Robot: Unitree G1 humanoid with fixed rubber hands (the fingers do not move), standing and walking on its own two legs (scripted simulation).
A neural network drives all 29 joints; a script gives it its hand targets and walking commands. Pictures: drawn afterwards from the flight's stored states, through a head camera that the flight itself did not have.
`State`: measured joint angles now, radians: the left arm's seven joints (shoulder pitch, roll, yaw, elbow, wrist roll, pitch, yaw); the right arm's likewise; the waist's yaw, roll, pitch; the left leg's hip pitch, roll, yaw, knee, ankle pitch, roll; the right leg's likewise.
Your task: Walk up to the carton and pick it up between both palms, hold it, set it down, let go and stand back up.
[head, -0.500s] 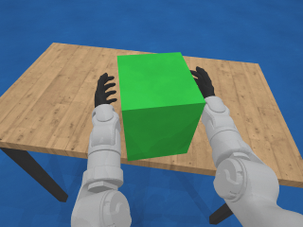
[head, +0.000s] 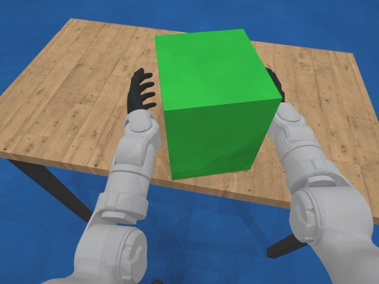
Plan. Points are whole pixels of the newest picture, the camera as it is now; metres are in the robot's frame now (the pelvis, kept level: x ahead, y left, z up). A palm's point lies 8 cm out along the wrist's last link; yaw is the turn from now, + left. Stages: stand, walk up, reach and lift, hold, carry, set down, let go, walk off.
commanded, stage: set down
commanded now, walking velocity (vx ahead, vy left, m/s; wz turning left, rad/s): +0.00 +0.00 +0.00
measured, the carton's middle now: (206, 108) +0.47 +0.08 +0.10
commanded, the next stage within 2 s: none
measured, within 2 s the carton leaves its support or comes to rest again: rests again in 0.16 s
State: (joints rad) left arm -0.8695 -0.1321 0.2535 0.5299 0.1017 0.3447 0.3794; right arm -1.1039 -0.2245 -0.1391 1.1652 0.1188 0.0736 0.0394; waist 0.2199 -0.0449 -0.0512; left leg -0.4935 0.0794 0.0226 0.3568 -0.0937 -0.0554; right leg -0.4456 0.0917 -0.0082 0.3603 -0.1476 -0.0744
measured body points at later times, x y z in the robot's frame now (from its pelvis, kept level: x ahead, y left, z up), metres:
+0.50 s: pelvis +0.02 -0.01 +0.00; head +0.09 -0.01 +0.45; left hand +0.43 +0.22 +0.15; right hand +0.56 -0.08 +0.18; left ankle +0.03 +0.15 -0.74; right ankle +0.00 -0.07 -0.74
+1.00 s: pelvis +0.01 +0.00 +0.00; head +0.05 -0.01 +0.45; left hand +0.41 +0.22 +0.22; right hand +0.53 -0.10 +0.23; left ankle +0.03 +0.16 -0.74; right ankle +0.00 -0.07 -0.74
